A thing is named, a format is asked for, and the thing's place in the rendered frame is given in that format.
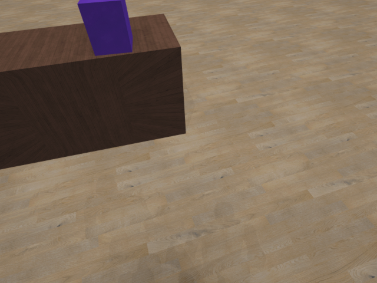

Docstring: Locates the carton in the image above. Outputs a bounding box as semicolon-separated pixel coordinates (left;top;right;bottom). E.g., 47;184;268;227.
77;0;133;56

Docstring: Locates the pedestal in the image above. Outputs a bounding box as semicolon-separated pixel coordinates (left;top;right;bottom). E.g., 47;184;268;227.
0;14;186;169

